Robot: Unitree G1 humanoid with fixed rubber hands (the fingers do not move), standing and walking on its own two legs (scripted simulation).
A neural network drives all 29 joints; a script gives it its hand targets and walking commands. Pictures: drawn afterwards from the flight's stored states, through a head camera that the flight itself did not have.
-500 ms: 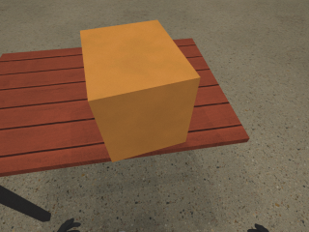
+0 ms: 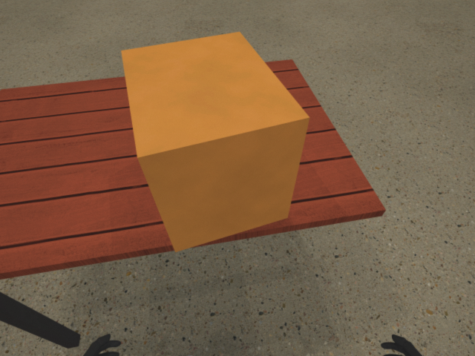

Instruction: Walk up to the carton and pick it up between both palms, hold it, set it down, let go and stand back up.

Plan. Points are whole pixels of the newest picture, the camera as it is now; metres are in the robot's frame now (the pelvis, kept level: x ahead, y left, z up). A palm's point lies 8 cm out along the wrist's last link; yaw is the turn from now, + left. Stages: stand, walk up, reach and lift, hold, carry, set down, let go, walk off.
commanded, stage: walk up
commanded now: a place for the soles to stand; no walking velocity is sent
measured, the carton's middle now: (208, 138) +0.51 +0.08 +0.08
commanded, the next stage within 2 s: none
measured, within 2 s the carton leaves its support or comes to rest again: neither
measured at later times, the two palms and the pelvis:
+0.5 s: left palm out of the picture +0.12 +0.28 -0.08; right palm out of the picture +0.09 -0.28 -0.09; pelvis +0.00 +0.01 +0.00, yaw -1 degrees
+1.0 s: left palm out of the picture +0.11 +0.30 -0.09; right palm out of the picture +0.08 -0.27 -0.10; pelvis +0.02 +0.03 +0.00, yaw -4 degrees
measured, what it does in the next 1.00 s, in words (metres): stands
